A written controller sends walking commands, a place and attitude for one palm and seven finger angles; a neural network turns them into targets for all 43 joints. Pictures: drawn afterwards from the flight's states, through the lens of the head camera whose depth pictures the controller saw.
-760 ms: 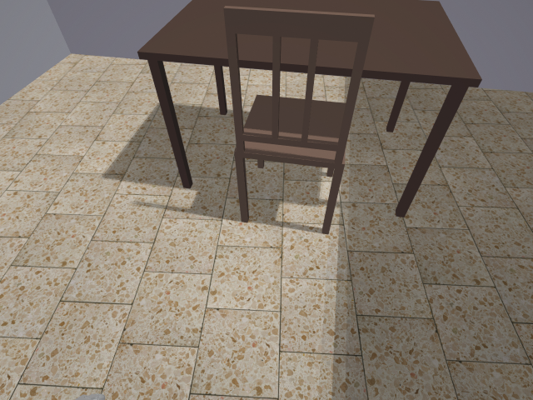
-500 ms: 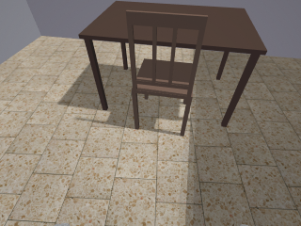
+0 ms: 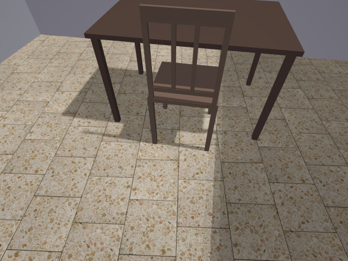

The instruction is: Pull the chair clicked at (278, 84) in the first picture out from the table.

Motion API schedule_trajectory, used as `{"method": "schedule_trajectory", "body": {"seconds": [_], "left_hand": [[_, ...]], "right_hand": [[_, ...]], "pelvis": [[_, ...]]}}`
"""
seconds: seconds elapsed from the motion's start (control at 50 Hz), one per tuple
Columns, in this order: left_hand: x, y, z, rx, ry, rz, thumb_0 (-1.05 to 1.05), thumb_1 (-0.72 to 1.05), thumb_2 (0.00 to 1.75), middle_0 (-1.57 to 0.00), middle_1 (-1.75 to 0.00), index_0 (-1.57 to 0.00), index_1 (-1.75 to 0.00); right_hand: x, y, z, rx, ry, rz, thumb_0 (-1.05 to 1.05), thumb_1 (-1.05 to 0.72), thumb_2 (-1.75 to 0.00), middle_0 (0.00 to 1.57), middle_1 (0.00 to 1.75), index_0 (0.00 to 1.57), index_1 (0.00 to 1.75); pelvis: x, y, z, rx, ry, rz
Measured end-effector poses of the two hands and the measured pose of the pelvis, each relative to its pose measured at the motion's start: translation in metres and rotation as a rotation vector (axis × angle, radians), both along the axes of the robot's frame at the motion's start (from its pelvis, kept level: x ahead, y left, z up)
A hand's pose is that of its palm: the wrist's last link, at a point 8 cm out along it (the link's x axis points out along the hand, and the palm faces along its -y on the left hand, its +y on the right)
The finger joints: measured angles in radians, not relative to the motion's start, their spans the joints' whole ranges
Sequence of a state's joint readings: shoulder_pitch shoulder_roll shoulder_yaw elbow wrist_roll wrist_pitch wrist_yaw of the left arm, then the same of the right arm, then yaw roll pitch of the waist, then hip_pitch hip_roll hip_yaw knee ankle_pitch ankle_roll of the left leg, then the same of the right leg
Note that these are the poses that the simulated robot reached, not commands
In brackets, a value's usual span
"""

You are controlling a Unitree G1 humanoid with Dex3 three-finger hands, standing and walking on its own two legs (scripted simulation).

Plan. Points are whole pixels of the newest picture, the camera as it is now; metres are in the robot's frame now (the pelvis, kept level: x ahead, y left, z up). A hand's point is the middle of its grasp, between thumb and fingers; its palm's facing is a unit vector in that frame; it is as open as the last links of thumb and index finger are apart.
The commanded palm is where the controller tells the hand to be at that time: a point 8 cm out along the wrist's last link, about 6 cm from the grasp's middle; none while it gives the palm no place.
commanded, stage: stand and wait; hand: left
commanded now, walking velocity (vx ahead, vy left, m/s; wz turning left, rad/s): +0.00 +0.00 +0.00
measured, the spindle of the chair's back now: (173, 59) +1.03 +0.06 -0.07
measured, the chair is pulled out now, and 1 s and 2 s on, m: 0.00 0.00 0.00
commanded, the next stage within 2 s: look at it before walking up in 0.06 s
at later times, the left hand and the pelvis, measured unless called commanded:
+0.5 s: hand out of the picture +0.08 +0.24 -0.15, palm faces -0.03 -0.94 -0.33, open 7.4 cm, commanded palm none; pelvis +0.01 +0.00 +0.00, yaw +0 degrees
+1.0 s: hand out of the picture +0.05 +0.22 -0.18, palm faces -0.02 -0.97 -0.24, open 7.4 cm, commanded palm none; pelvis +0.03 +0.01 -0.01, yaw -2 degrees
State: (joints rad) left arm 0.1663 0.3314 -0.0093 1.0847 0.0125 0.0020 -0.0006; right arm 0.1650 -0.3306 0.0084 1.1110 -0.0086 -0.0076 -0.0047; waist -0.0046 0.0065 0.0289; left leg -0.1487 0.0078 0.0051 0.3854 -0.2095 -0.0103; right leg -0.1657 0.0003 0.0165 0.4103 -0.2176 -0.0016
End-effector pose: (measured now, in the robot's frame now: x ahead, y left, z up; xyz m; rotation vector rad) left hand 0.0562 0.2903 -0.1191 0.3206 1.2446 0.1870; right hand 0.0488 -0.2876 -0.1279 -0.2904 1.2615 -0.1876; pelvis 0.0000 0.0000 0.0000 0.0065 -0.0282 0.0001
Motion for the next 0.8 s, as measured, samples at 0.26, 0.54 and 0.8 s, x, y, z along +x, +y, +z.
{"method": "schedule_trajectory", "body": {"seconds": [0.26, 0.54, 0.8], "left_hand": [[0.016, -0.003, 0.002, -0.009, -0.042, -0.012, 0.01, 0.91, 0.9, -0.2, -0.3, -0.21, -0.3], [0.016, -0.001, 0.002, -0.007, -0.037, -0.007, 0.0, 0.91, 0.9, -0.2, -0.3, -0.21, -0.3], [0.01, 0.001, 0.002, -0.004, -0.017, 0.003, 0.01, 0.91, 0.9, -0.2, -0.3, -0.21, -0.3]], "right_hand": [[0.017, 0.005, 0.002, 0.009, -0.044, 0.011, 0.0, -0.91, -0.9, 0.2, 0.3, 0.2, 0.3], [0.028, 0.003, 0.007, -0.001, -0.065, 0.018, 0.0, -0.91, -0.9, 0.2, 0.3, 0.2, 0.3], [0.024, 0.003, 0.006, -0.002, -0.045, 0.015, 0.0, -0.91, -0.9, 0.2, 0.3, 0.2, 0.3]], "pelvis": [[0.002, 0.0, 0.001, 0.0, 0.003, -0.002], [0.006, 0.001, 0.002, 0.0, 0.001, -0.004], [0.008, 0.001, 0.002, -0.001, -0.001, -0.003]]}}
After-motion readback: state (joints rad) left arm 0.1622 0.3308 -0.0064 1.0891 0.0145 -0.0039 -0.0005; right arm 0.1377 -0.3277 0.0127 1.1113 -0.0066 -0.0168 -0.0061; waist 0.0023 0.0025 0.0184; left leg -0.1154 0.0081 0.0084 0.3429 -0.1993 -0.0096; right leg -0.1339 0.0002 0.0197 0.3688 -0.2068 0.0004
